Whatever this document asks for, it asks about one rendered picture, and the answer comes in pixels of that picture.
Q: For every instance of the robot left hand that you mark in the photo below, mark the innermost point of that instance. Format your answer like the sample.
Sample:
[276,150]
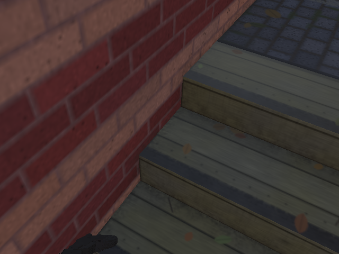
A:
[90,244]

